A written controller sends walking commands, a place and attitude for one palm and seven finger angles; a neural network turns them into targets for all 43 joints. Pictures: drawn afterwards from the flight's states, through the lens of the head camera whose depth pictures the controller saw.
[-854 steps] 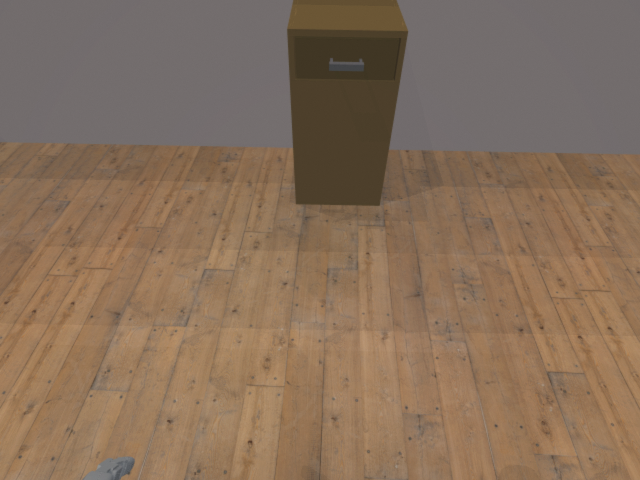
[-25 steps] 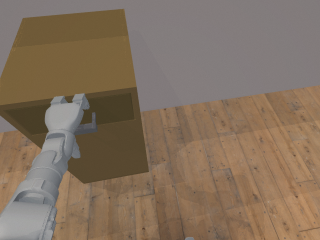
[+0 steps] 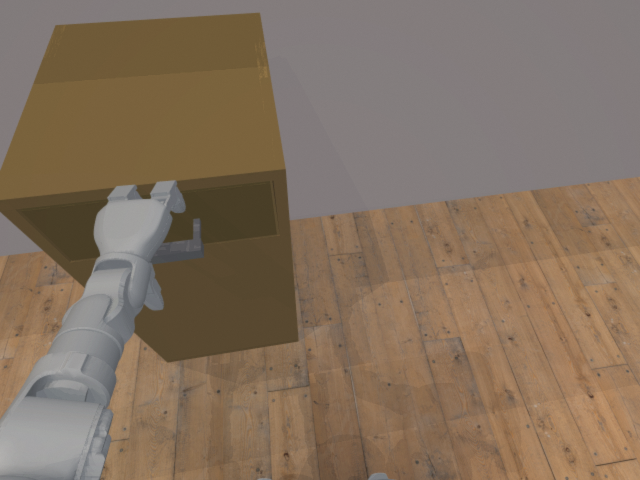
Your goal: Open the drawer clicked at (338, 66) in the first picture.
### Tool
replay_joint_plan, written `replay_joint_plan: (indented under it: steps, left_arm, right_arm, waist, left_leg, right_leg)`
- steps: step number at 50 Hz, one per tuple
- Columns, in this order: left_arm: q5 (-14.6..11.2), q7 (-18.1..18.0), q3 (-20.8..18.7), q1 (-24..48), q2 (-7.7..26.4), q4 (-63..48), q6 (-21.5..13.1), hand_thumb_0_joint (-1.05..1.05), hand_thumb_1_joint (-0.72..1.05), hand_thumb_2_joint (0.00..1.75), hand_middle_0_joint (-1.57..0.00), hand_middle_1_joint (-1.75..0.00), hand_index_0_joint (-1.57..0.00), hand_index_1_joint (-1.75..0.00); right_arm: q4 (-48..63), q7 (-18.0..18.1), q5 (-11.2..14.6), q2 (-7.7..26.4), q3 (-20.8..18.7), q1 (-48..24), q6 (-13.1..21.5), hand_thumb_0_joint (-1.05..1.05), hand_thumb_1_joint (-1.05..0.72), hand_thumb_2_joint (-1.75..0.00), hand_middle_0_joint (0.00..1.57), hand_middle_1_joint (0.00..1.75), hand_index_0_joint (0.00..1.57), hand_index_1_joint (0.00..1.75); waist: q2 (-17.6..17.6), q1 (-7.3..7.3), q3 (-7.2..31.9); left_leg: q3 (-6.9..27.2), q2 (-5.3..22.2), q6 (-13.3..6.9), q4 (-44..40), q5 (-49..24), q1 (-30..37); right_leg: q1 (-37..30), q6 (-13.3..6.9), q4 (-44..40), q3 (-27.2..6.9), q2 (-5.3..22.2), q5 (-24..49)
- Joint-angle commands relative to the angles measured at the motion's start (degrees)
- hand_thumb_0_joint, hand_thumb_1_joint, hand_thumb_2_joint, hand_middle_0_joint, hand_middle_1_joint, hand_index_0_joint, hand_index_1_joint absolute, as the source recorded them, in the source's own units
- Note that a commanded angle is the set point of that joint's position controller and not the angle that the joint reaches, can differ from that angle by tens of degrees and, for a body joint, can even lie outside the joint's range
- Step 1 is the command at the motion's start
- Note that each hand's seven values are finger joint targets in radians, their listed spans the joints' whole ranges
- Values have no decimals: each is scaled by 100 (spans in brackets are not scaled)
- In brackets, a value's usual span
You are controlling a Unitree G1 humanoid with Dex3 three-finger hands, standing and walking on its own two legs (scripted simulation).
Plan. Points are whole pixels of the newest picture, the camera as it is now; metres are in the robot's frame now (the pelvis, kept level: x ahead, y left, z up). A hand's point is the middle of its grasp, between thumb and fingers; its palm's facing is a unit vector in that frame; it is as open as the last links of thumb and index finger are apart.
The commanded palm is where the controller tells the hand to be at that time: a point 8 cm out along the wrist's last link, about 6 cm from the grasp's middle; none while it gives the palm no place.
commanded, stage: move the hooked fingers above the handle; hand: left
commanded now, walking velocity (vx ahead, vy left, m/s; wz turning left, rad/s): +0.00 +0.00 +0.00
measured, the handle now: (164, 241) +0.47 +0.25 -0.05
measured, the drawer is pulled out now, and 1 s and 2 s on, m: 0.00 0.00 0.00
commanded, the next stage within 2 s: none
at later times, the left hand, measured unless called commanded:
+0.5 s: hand (124, 251) +0.41 +0.27 +0.00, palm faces -0.08 -0.03 -1.00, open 13.8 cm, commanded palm +0.39 +0.26 +0.06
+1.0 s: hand (131, 245) +0.42 +0.26 +0.01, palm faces -0.02 -0.03 -1.00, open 13.7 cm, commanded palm +0.39 +0.25 +0.06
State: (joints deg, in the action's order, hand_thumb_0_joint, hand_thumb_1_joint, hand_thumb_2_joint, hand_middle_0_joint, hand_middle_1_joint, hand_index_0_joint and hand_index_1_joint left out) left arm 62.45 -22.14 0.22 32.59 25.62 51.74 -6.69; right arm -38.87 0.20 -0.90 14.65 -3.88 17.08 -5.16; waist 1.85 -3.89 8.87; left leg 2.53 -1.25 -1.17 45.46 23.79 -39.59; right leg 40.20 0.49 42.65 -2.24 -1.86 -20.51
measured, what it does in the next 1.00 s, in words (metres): stands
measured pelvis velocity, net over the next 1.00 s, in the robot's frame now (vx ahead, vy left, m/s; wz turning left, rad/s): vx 0.00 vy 0.00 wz -0.02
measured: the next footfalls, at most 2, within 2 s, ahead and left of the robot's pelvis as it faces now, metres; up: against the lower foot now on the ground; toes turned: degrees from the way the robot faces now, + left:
none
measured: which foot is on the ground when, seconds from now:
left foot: down 0.00-1.00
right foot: down 0.00-1.00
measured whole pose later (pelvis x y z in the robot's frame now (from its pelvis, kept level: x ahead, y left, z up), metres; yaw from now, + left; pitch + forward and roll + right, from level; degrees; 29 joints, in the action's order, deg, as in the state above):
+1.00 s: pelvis +0.00 +0.00 +0.00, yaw -1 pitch +17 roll -1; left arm 60.8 -22.7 -1.3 30.5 25.7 51.1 0.0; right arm -38.4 -0.9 -0.3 13.0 -2.3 16.4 -6.7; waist 3.1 -3.6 8.7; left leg 1.1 -1.0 -1.6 44.2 23.6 -37.2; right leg 38.4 1.0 41.6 -3.6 -2.0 -20.0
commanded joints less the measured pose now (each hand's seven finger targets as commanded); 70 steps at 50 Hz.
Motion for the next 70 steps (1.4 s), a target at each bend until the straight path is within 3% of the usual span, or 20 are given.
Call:
replay_joint_plan:
  steps: [1, 4, 7, 8, 11, 19, 23, 30, 32, 35, 42, 43, 47, 48, 53, 56, 60, 62, 66, 70]
  left_arm:
    - [27, -505, -775, 2300, 1827, -734, 374, 0, -50, 30, -30, -120, -30, -120]
    - [79, -614, -834, 2234, 1916, -865, 600, 0, -50, 30, -30, -120, -30, -120]
    - [-44, -574, -782, 2339, 1850, -888, 735, 0, -50, 30, -30, -120, -30, -120]
    - [-127, -515, -583, 2274, 1594, -810, 772, 0, -50, 30, -30, -120, -30, -120]
    - [-162, -372, -731, 2395, 1891, -721, 756, 0, -50, 30, -30, -120, -30, -120]
    - [-124, -145, -938, 1715, 2100, -702, 467, 0, -50, 30, -30, -120, -30, -120]
    - [-113, -25, -592, 1654, 1735, -531, 329, 0, -50, 30, -30, -120, -30, -120]
    - [-185, -3, -224, 2259, 1276, -1388, -203, 0, -50, 30, -30, -120, -30, -120]
    - [-120, -133, -463, 2502, 1596, -1549, -290, 0, -50, 30, -30, -120, -30, -120]
    - [-32, -397, -537, 2429, 1557, -1428, -166, 0, -50, 30, -30, -120, -30, -120]
    - [-36, -570, -948, 2051, 2055, -1096, 604, 0, -50, 30, -30, -120, -30, -120]
    - [-53, -534, -776, 2031, 1834, -1157, 666, 0, -50, 30, -30, -120, -30, -120]
    - [-189, -294, -787, 1687, 1826, -1086, 779, 0, -50, 30, -30, -120, -30, -120]
    - [-243, -193, -582, 1509, 1560, -998, 802, 0, -50, 30, -30, -120, -30, -120]
    - [-233, 196, -53, 1497, 1011, -1010, 535, 0, -50, 30, -30, -120, -30, -120]
    - [-243, 251, 33, 1727, 899, -1368, 237, 0, -50, 30, -30, -120, -30, -120]
    - [-81, -53, -253, 2114, 1186, -1674, -81, 0, -50, 30, -30, -120, -30, -120]
    - [22, -309, -630, 2253, 1594, -1680, -91, 0, -50, 30, -30, -120, -30, -120]
    - [34, -686, -950, 2004, 1804, -1346, 301, 0, -50, 30, -30, -120, -30, -120]
    - [-35, -557, -544, 1897, 1534, -707, 882, 0, -50, 30, -30, -120, -30, -120]
  right_arm:
    - [403, -6, -6, 848, -225, 459, 23, 0, -90, -90, 20, 30, 20, 30]
    - [471, -37, 10, 846, -243, 415, -13, 0, -90, -90, 20, 30, 20, 30]
    - [480, -28, 43, 841, -229, 403, -29, 0, -90, -90, 20, 30, 20, 30]
    - [499, -17, 60, 823, -228, 395, -17, 0, -90, -90, 20, 30, 20, 30]
    - [480, 48, 69, 870, -188, 381, -17, 0, -90, -90, 20, 30, 20, 30]
    - [539, 92, 77, 853, -166, 371, -19, 0, -90, -90, 20, 30, 20, 30]
    - [548, 105, 109, 868, -215, 442, 40, 0, -90, -90, 20, 30, 20, 30]
    - [401, 134, 44, 827, -358, 604, 116, 0, -90, -90, 20, 30, 20, 30]
    - [322, 128, 21, 853, -350, 611, 100, 0, -90, -90, 20, 30, 20, 30]
    - [290, 70, -16, 826, -338, 564, 79, 0, -90, -90, 20, 30, 20, 30]
    - [423, -55, 4, 862, -234, 421, -40, 0, -90, -90, 20, 30, 20, 30]
    - [454, -45, 23, 833, -255, 401, -39, 0, -90, -90, 20, 30, 20, 30]
    - [516, -6, 76, 841, -223, 331, -49, 0, -90, -90, 20, 30, 20, 30]
    - [556, 18, 94, 825, -225, 320, -41, 0, -90, -90, 20, 30, 20, 30]
    - [565, 101, 130, 807, -236, 345, 36, 0, -90, -90, 20, 30, 20, 30]
    - [582, 128, 113, 763, -257, 372, 66, 0, -90, -90, 20, 30, 20, 30]
    - [482, 123, 48, 736, -284, 424, 92, 0, -90, -90, 20, 30, 20, 30]
    - [436, 90, 16, 761, -275, 413, 87, 0, -90, -90, 20, 30, 20, 30]
    - [404, -1, -30, 771, -245, 324, 52, 0, -90, -90, 20, 30, 20, 30]
    - [433, -30, 51, 815, -239, 336, 51, 0, -90, -90, 20, 30, 20, 30]
  waist:
    - [192, 10, 1881]
    - [343, 94, 2335]
    - [220, 49, 2280]
    - [186, 12, 2142]
    - [-114, 0, 2075]
    - [1, 206, 1905]
    - [-11, 56, 1540]
    - [419, -182, 2079]
    - [603, -178, 2174]
    - [813, -91, 2137]
    - [385, 163, 2489]
    - [307, 111, 2427]
    - [-39, 134, 2200]
    - [-66, 103, 1993]
    - [-141, -65, 1490]
    - [24, -78, 1567]
    - [480, -28, 1751]
    - [492, 25, 1868]
    - [457, 195, 2105]
    - [177, 88, 1951]
  left_leg:
    - [-313, 8, -104, -357, -2597, 898]
    - [-344, 12, -85, -358, -2798, 1194]
    - [-309, 45, -82, -441, -2753, 1258]
    - [-332, 40, -92, -481, -2596, 1249]
    - [-338, 39, -144, -572, -2313, 1095]
    - [-428, 5, -158, -635, -2210, 942]
    - [-446, 17, -162, -632, -1904, 843]
    - [-292, 68, -132, -362, -2506, 1547]
    - [-225, 82, -110, -305, -2690, 1639]
    - [-175, 78, -38, -254, -2933, 1665]
    - [-315, 35, -67, -360, -3100, 1290]
    - [-319, 49, -76, -360, -3164, 1370]
    - [-353, 57, -119, -531, -2901, 1294]
    - [-376, 49, -126, -566, -2765, 1243]
    - [-359, 75, -149, -686, -2343, 1351]
    - [-303, 61, -146, -660, -2385, 1512]
    - [-242, 47, -95, -522, -2569, 1626]
    - [-220, 34, -86, -461, -2567, 1484]
    - [-283, -22, -56, -384, -2716, 1221]
    - [-422, -19, -81, -466, -2428, 1029]
  right_leg:
    - [-1077, -344, -154, 374, -64, 1994]
    - [-1220, -329, -136, 367, -72, 2086]
    - [-1291, -303, -201, 375, -70, 2038]
    - [-1304, -300, -269, 376, -75, 1947]
    - [-1479, -276, -370, 324, -43, 1847]
    - [-1627, -288, -436, 248, -37, 1905]
    - [-1358, -293, -506, 259, -49, 1632]
    - [-942, -309, -393, 277, -84, 1794]
    - [-786, -324, -311, 297, -89, 1800]
    - [-623, -371, -182, 405, -110, 1754]
    - [-1457, -321, -116, 354, -87, 2425]
    - [-1481, -319, -153, 364, -89, 2485]
    - [-1720, -270, -337, 316, -67, 2436]
    - [-1717, -276, -386, 314, -65, 2385]
    - [-1404, -280, -605, 325, -63, 1939]
    - [-1278, -310, -598, 320, -58, 1807]
    - [-1019, -357, -413, 343, -76, 1751]
    - [-986, -358, -309, 345, -79, 1741]
    - [-1232, -370, -120, 370, -91, 2007]
    - [-1394, -308, -268, 339, -82, 2064]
